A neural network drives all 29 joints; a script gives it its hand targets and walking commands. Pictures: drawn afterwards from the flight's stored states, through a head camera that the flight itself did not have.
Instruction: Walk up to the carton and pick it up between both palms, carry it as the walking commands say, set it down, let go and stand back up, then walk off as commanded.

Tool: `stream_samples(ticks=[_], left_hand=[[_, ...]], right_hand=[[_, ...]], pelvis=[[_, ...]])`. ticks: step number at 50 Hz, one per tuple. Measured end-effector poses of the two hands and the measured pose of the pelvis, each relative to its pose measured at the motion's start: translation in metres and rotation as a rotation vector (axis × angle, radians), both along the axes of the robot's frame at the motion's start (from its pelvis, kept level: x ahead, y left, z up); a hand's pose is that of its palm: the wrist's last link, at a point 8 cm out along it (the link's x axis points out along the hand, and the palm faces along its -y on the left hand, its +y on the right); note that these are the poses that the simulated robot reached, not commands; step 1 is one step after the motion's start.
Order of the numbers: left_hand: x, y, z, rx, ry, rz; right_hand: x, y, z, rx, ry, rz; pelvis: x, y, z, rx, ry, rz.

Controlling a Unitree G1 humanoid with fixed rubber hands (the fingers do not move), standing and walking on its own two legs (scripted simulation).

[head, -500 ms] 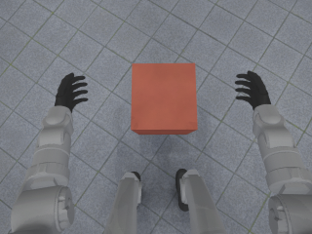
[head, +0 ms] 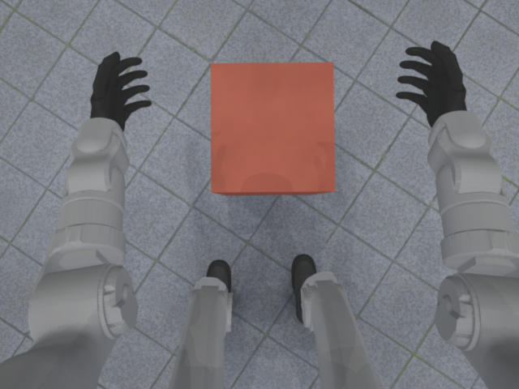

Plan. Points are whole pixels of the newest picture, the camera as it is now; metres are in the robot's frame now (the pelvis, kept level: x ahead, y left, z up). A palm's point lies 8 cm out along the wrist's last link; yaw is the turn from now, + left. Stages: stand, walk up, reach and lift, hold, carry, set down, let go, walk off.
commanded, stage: reach and lift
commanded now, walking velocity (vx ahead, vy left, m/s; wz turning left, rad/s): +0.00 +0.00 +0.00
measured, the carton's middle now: (270, 140) +0.52 -0.02 -0.50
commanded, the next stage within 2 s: none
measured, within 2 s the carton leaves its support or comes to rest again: neither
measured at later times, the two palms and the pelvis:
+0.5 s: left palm (161, 146) +0.48 +0.20 -0.30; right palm (382, 142) +0.47 -0.23 -0.30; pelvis -0.05 +0.00 -0.14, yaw +0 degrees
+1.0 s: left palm (181, 154) +0.48 +0.19 -0.42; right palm (362, 148) +0.48 -0.23 -0.41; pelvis -0.07 +0.01 -0.25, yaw -1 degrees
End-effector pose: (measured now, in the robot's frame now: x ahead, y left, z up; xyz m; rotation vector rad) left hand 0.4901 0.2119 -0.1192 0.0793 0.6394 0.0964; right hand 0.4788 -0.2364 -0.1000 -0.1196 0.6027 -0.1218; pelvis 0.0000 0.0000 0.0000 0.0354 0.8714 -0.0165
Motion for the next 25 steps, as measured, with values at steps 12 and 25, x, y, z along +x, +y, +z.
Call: stream_samples(ticks=[12,25], left_hand=[[-0.003,-0.011,-0.083,-0.022,0.026,-0.008],[-0.011,-0.013,-0.185,-0.034,0.031,0.033]], right_hand=[[0.0,0.014,-0.088,0.026,0.027,0.014],[-0.009,0.002,-0.202,0.063,0.067,-0.089]], pelvis=[[-0.028,0.0,-0.065,0.005,0.044,-0.003],[-0.052,0.001,-0.138,0.006,-0.092,-0.008]])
